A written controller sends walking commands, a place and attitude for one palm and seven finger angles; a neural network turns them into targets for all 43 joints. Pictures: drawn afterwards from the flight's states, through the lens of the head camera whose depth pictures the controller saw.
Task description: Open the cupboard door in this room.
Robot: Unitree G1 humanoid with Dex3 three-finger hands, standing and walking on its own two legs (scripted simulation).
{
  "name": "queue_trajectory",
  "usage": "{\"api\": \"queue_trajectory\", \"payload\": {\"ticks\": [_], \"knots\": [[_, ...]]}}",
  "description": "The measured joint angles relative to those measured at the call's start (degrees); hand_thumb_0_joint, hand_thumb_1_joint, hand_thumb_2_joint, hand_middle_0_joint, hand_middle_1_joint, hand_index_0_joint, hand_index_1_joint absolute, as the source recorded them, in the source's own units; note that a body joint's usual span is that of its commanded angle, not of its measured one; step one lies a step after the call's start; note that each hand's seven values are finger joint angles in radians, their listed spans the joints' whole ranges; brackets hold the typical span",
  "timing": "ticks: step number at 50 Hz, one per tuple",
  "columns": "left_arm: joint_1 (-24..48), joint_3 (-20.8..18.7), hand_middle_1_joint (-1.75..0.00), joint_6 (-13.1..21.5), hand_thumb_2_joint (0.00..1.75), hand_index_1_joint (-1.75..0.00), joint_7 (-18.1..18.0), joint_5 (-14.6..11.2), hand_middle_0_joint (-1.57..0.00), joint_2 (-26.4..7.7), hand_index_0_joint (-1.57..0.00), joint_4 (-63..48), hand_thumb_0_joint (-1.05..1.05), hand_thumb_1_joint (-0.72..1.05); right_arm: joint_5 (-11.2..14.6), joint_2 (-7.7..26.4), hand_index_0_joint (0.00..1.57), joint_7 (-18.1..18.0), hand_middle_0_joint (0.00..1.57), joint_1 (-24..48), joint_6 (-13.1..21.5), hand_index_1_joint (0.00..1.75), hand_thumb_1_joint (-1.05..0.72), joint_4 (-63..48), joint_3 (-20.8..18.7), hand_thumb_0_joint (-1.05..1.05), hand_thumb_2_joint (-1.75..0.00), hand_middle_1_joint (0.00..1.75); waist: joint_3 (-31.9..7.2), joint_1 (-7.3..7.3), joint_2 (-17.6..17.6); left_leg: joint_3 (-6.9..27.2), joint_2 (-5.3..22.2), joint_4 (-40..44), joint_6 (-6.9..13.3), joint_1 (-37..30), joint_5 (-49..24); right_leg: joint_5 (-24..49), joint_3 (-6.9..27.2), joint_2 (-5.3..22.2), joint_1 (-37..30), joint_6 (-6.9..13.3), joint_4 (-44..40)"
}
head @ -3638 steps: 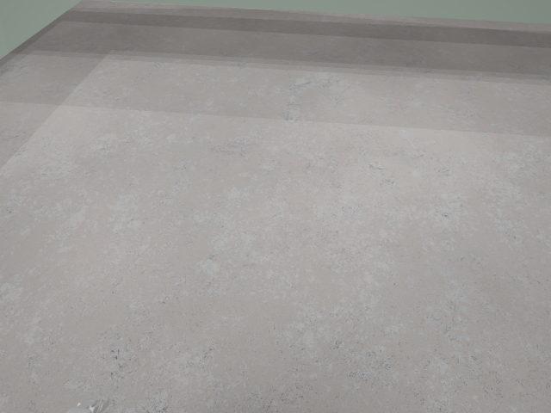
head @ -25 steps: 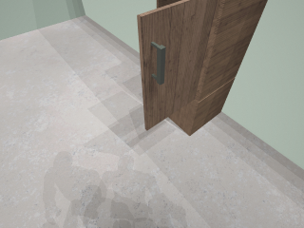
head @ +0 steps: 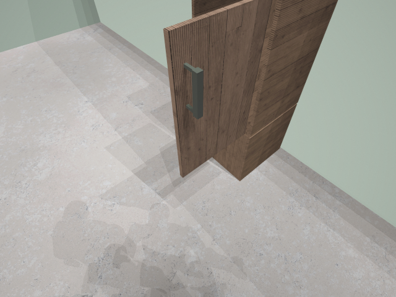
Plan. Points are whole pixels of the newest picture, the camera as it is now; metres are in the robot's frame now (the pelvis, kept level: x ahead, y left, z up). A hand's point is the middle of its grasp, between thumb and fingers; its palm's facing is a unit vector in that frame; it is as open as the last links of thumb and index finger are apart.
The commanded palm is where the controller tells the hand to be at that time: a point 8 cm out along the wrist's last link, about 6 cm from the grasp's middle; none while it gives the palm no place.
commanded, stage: look to check the result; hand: left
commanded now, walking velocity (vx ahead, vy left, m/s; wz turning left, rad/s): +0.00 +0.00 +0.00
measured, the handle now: (193, 91) +0.61 +0.04 +0.07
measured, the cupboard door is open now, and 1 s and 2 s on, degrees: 90 90 90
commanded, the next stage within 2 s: stand and wait in 0.46 s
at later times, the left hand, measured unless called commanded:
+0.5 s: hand out of the picture +0.08 +0.23 -0.16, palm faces -0.02 -0.94 -0.33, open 7.4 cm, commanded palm none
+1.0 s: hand out of the picture +0.09 +0.23 -0.16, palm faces -0.03 -0.94 -0.33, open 7.4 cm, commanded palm none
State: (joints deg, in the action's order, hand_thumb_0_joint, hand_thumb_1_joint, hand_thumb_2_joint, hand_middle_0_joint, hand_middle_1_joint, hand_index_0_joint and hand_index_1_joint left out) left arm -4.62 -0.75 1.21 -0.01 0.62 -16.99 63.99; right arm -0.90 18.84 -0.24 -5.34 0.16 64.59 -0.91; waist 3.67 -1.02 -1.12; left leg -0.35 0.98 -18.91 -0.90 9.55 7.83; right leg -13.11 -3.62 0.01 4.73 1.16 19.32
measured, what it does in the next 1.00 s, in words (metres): stands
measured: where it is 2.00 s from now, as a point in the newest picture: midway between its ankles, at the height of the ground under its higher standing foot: outside the picture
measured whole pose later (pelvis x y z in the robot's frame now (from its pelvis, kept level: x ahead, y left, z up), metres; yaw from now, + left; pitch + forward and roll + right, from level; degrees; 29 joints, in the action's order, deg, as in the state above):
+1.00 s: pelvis +0.02 +0.00 +0.00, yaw -1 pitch -2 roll +0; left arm -6.8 -0.8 1.2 -0.5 0.4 -17.6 64.9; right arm -0.6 17.8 -0.7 -6.6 -0.1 65.1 -0.8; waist 3.7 -0.7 -0.6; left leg -1.3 1.6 -17.8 -1.4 7.0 9.3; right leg -13.6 -2.7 -0.6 2.0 1.5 17.1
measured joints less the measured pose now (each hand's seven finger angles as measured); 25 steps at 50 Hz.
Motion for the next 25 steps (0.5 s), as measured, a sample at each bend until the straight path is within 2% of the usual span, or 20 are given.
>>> {"api": "queue_trajectory", "payload": {"ticks": [25], "knots": [[-2.8,0.0,-0.30,-0.1,0.90,-0.30,-0.5,-0.2,-0.20,0.0,-0.20,1.5,0.01,0.90,0.3,-1.4,0.21,-0.3,0.20,-0.5,-0.4,0.30,-0.91,0.6,0.2,0.01,-0.89,0.30,0.4,0.66,-0.1,-0.5,0.7,0.6,-0.6,-1.8,1.4,-0.7,0.6,-0.7,-2.0,0.5,-1.6]]}}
